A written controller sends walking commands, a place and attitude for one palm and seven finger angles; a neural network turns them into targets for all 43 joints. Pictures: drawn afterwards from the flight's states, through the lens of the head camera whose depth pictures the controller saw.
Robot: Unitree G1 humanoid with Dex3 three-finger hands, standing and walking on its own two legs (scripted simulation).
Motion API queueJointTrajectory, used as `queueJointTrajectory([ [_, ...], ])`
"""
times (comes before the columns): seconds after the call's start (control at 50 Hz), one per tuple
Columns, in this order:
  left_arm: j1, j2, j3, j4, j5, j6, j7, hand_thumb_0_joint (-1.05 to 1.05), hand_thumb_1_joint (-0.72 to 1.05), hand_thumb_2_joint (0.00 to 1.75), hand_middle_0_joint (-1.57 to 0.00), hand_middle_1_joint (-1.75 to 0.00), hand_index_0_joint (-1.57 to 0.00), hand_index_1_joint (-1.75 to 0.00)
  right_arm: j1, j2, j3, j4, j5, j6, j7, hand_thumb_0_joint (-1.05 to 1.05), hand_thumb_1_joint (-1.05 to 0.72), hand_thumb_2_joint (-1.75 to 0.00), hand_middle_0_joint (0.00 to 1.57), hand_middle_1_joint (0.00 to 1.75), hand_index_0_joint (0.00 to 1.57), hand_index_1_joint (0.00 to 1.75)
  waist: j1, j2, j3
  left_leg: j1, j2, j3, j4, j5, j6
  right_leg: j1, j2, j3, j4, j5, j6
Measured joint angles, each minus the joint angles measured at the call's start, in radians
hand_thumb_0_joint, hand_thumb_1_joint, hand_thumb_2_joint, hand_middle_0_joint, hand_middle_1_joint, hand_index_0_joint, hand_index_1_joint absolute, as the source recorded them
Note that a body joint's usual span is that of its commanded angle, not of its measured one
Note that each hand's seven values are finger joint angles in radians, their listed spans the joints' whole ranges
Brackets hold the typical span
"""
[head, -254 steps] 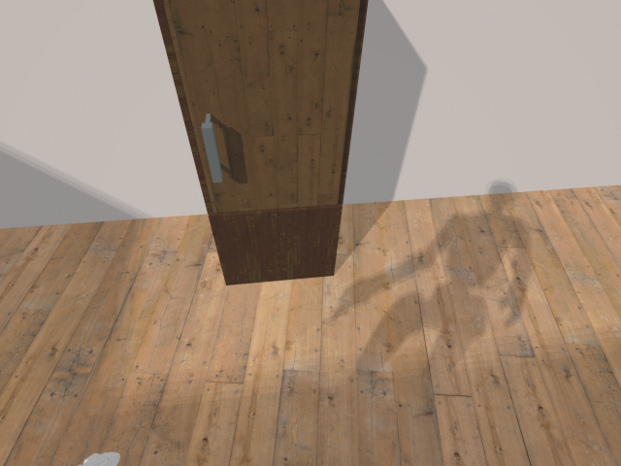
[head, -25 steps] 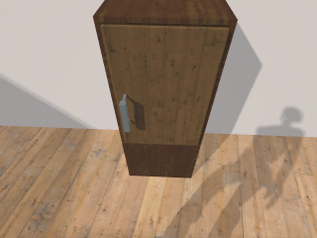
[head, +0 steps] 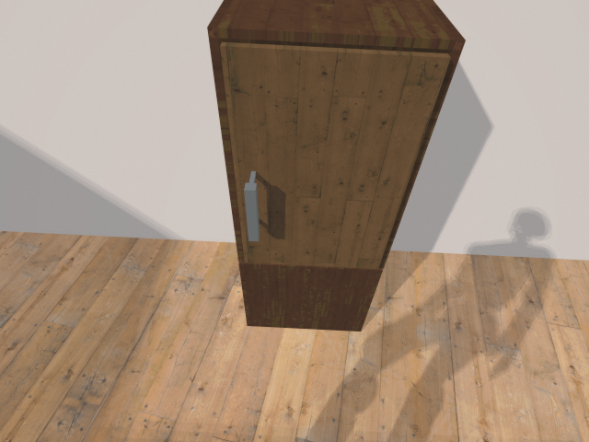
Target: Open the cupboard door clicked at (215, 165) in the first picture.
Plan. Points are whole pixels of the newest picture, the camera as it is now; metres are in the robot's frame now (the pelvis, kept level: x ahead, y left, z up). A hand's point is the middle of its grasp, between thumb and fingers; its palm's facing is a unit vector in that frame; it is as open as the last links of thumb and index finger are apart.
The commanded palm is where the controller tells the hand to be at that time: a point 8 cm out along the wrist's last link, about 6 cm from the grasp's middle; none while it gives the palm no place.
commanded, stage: look again from close up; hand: left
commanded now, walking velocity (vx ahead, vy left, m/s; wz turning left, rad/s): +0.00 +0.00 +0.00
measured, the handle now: (253, 207) +0.62 +0.13 -0.09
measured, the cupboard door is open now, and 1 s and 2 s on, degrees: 0 0 0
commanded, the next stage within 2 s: shuffle to correct the standing spot in 0.06 s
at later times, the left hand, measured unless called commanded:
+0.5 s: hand out of the picture -0.01 +0.14 -0.18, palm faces +0.02 -0.99 -0.16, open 7.4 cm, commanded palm none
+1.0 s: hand out of the picture +0.11 +0.10 -0.18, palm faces +0.01 -0.97 -0.24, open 7.3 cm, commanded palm none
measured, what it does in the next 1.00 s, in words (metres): steps to the right: right foot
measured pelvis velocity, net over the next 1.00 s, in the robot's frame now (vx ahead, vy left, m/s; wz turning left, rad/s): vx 0.08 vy -0.09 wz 0.00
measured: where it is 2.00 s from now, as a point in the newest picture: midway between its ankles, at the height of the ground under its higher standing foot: outside the picture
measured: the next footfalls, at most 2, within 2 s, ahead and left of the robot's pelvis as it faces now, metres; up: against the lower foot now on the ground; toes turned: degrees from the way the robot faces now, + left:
right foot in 0.92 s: +0.11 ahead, -0.20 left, +0.00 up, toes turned -2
left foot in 1.18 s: +0.10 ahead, +0.02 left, +0.00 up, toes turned +5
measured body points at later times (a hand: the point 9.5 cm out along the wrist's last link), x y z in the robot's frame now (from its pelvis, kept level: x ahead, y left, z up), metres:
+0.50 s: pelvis +0.02 -0.02 +0.00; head +0.02 -0.02 +0.45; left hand -0.01 +0.20 -0.16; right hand +0.00 -0.25 -0.16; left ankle +0.02 +0.10 -0.74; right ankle +0.00 -0.12 -0.74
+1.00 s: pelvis +0.08 -0.09 -0.01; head +0.10 -0.09 +0.44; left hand +0.11 +0.15 -0.16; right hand +0.07 -0.30 -0.17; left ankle +0.06 +0.06 -0.73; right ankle +0.13 -0.21 -0.74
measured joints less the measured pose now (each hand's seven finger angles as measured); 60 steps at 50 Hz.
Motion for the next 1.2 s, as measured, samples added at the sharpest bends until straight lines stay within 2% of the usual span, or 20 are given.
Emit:
queueJointTrajectory([
  [0.22, 0.019, 0.005, -0.006, 0.010, 0.000, 0.002, -0.006, 0.01, 0.91, 0.90, -0.20, -0.30, -0.19, -0.30, 0.004, 0.001, 0.009, 0.019, 0.004, -0.006, 0.006, 0.01, -0.92, -0.90, 0.20, 0.30, 0.20, 0.30, 0.001, -0.005, -0.001, 0.008, -0.013, 0.010, -0.035, 0.021, 0.011, 0.001, -0.012, 0.009, -0.025, 0.019, 0.011],
  [0.32, 0.049, -0.004, -0.001, 0.015, 0.010, 0.015, -0.017, 0.01, 0.91, 0.90, -0.20, -0.30, -0.19, -0.30, 0.014, 0.013, 0.002, 0.025, -0.001, 0.004, 0.004, 0.01, -0.91, -0.90, 0.20, 0.30, 0.20, 0.30, 0.000, -0.017, -0.010, 0.009, -0.011, 0.017, -0.024, 0.006, 0.009, -0.015, -0.010, 0.017, 0.016, -0.016, -0.012],
  [0.46, 0.085, -0.024, 0.013, 0.005, 0.015, 0.016, -0.036, 0.01, 0.91, 0.90, -0.20, -0.30, -0.19, -0.30, 0.039, 0.012, -0.015, 0.023, -0.004, 0.007, -0.004, 0.01, -0.91, -0.90, 0.20, 0.30, 0.20, 0.30, -0.002, 0.001, -0.012, -0.011, 0.029, 0.006, 0.029, -0.041, -0.016, -0.021, 0.026, 0.005, 0.035, -0.039, -0.023],
  [0.52, 0.097, -0.032, 0.019, -0.003, 0.011, 0.003, -0.033, 0.01, 0.91, 0.90, -0.20, -0.30, -0.19, -0.30, 0.046, 0.007, -0.016, 0.027, -0.004, 0.005, -0.006, 0.01, -0.91, -0.90, 0.20, 0.30, 0.20, 0.30, 0.004, 0.009, -0.011, -0.042, 0.049, -0.006, 0.102, -0.103, -0.001, -0.020, 0.047, -0.011, 0.044, -0.058, -0.042],
  [0.58, 0.104, -0.039, 0.023, 0.000, 0.012, -0.007, -0.024, 0.01, 0.91, 0.90, -0.20, -0.30, -0.20, -0.30, 0.037, 0.006, -0.017, 0.034, -0.003, 0.006, -0.007, 0.01, -0.91, -0.90, 0.20, 0.30, 0.20, 0.30, 0.010, -0.003, -0.005, -0.092, 0.050, 0.015, 0.234, -0.206, 0.008, 0.000, 0.052, -0.030, 0.037, -0.072, -0.057],
  [0.62, 0.109, -0.042, 0.023, 0.006, 0.013, -0.007, -0.022, 0.01, 0.91, 0.90, -0.20, -0.30, -0.20, -0.30, 0.021, 0.009, -0.017, 0.033, -0.001, 0.002, -0.007, 0.01, -0.91, -0.90, 0.20, 0.30, 0.20, 0.30, 0.015, -0.017, 0.002, -0.096, 0.043, 0.043, 0.224, -0.209, 0.010, 0.016, 0.051, -0.035, 0.033, -0.080, -0.058],
  [0.64, 0.113, -0.043, 0.022, 0.009, 0.012, -0.004, -0.021, 0.01, 0.91, 0.90, -0.20, -0.30, -0.20, -0.30, 0.012, 0.011, -0.016, 0.030, -0.001, -0.004, -0.007, 0.01, -0.91, -0.90, 0.20, 0.30, 0.20, 0.30, 0.016, -0.024, 0.005, -0.081, 0.039, 0.060, 0.170, -0.174, 0.010, 0.020, 0.051, -0.034, 0.041, -0.089, -0.056],
  [0.68, 0.125, -0.045, 0.021, 0.017, 0.007, 0.006, -0.025, 0.01, 0.91, 0.90, -0.20, -0.30, -0.20, -0.30, -0.004, 0.014, -0.014, 0.019, -0.005, -0.026, -0.010, 0.01, -0.91, -0.90, 0.20, 0.30, 0.20, 0.30, 0.015, -0.033, 0.006, -0.059, 0.044, 0.076, 0.098, -0.023, 0.021, -0.009, 0.055, -0.028, 0.122, -0.124, -0.051],
  [0.74, 0.113, -0.038, 0.024, 0.033, 0.017, 0.035, -0.036, 0.01, 0.91, 0.90, -0.20, -0.30, -0.20, -0.30, -0.020, 0.031, -0.014, 0.004, -0.010, -0.040, -0.018, 0.01, -0.91, -0.90, 0.20, 0.30, 0.20, 0.30, 0.004, -0.062, 0.005, -0.037, 0.049, 0.108, 0.106, -0.075, 0.011, -0.134, 0.037, -0.004, 0.395, -0.193, -0.045],
  [0.78, 0.080, -0.032, 0.028, 0.028, 0.019, 0.043, -0.040, 0.01, 0.91, 0.90, -0.20, -0.30, -0.20, -0.30, -0.016, 0.036, -0.013, 0.001, -0.010, -0.044, -0.022, 0.01, -0.92, -0.90, 0.20, 0.30, 0.20, 0.30, -0.004, -0.061, 0.011, -0.011, 0.052, 0.108, 0.063, -0.075, -0.001, -0.202, 0.014, -0.004, 0.476, -0.162, -0.032],
  [0.82, 0.039, -0.030, 0.030, 0.007, 0.014, 0.038, -0.039, 0.01, 0.91, 0.90, -0.20, -0.30, -0.19, -0.30, -0.009, 0.035, -0.009, 0.005, -0.010, -0.042, -0.022, 0.01, -0.92, -0.90, 0.20, 0.30, 0.20, 0.30, -0.006, -0.046, 0.024, 0.013, 0.059, 0.096, 0.015, -0.048, -0.016, -0.227, -0.009, -0.008, 0.427, -0.124, -0.018],
  [0.88, -0.010, -0.018, 0.030, -0.014, 0.014, 0.023, -0.020, 0.03, 0.93, 0.90, -0.20, -0.30, -0.20, -0.30, -0.003, 0.032, -0.005, 0.014, -0.008, -0.027, -0.016, 0.01, -0.92, -0.90, 0.20, 0.30, 0.20, 0.30, -0.009, -0.016, 0.047, 0.029, 0.079, 0.073, 0.005, -0.042, -0.034, -0.190, -0.026, -0.017, 0.215, -0.014, -0.002],
  [0.92, -0.017, 0.007, 0.032, -0.032, 0.007, 0.001, -0.018, 0.03, 0.94, 0.90, -0.20, -0.30, -0.20, -0.30, 0.008, 0.039, -0.007, 0.015, -0.002, -0.013, -0.009, 0.01, -0.92, -0.90, 0.20, 0.30, 0.20, 0.30, -0.007, -0.027, 0.051, 0.019, 0.076, 0.070, 0.051, -0.073, -0.053, -0.141, -0.045, -0.006, 0.076, 0.100, 0.003],
  [0.94, -0.024, 0.014, 0.034, -0.033, 0.006, -0.007, -0.014, 0.03, 0.94, 0.90, -0.20, -0.30, -0.20, -0.30, 0.008, 0.039, -0.010, 0.017, 0.002, -0.003, -0.006, 0.01, -0.91, -0.90, 0.20, 0.30, 0.20, 0.30, -0.003, -0.026, 0.051, 0.007, 0.077, 0.069, 0.082, -0.093, -0.060, -0.139, -0.045, -0.004, 0.078, 0.063, 0.004],
  [0.98, -0.046, 0.008, 0.030, -0.033, 0.003, -0.006, -0.011, 0.03, 0.94, 0.90, -0.20, -0.30, -0.20, -0.30, -0.004, 0.028, -0.020, 0.018, 0.007, 0.018, -0.002, 0.01, -0.91, -0.90, 0.20, 0.30, 0.20, 0.30, -0.007, 0.001, 0.058, -0.012, 0.076, 0.039, 0.125, -0.149, -0.050, -0.149, -0.036, -0.016, 0.112, 0.019, -0.002],
  [1.04, -0.073, -0.001, 0.027, -0.049, 0.005, -0.006, -0.006, 0.02, 0.93, 0.90, -0.20, -0.30, -0.19, -0.30, -0.025, 0.016, -0.030, 0.012, 0.011, 0.036, 0.000, 0.01, -0.91, -0.90, 0.20, 0.30, 0.20, 0.30, -0.008, 0.009, 0.065, -0.055, 0.044, 0.021, 0.229, -0.239, -0.040, -0.150, -0.040, -0.025, 0.104, 0.027, -0.010],
  [1.08, -0.090, -0.006, 0.028, -0.064, 0.008, 0.000, -0.001, 0.02, 0.92, 0.90, -0.20, -0.30, -0.20, -0.30, -0.039, 0.012, -0.033, 0.004, 0.013, 0.038, 0.003, 0.01, -0.91, -0.90, 0.20, 0.30, 0.20, 0.30, -0.003, -0.001, 0.070, -0.069, 0.019, 0.025, 0.256, -0.256, -0.039, -0.146, -0.047, -0.026, 0.085, 0.043, -0.014],
  [1.12, -0.101, -0.004, 0.033, -0.077, 0.009, 0.007, 0.002, 0.01, 0.92, 0.90, -0.20, -0.30, -0.20, -0.30, -0.049, 0.010, -0.034, -0.007, 0.013, 0.038, 0.006, 0.01, -0.91, -0.90, 0.20, 0.30, 0.20, 0.30, 0.003, -0.017, 0.069, -0.063, -0.001, 0.036, 0.218, -0.229, -0.040, -0.146, -0.053, -0.024, 0.070, 0.058, -0.012],
  [1.16, -0.104, 0.001, 0.036, -0.088, 0.006, 0.017, 0.002, 0.01, 0.92, 0.90, -0.20, -0.30, -0.20, -0.30, -0.053, 0.008, -0.033, -0.021, 0.014, 0.031, 0.008, 0.01, -0.91, -0.90, 0.20, 0.30, 0.20, 0.30, 0.006, -0.028, 0.063, -0.023, -0.012, 0.049, 0.099, -0.150, -0.037, -0.152, -0.052, -0.021, 0.071, 0.065, -0.006],
  [1.2, -0.106, 0.006, 0.040, -0.091, -0.001, 0.034, 0.000, 0.01, 0.92, 0.90, -0.20, -0.30, -0.20, -0.30, -0.051, 0.010, -0.032, -0.033, 0.007, 0.021, 0.006, 0.01, -0.91, -0.90, 0.20, 0.30, 0.20, 0.30, 0.005, -0.038, 0.057, -0.010, -0.015, 0.050, 0.043, -0.041, -0.001, -0.163, -0.049, -0.018, 0.092, 0.051, -0.002],
])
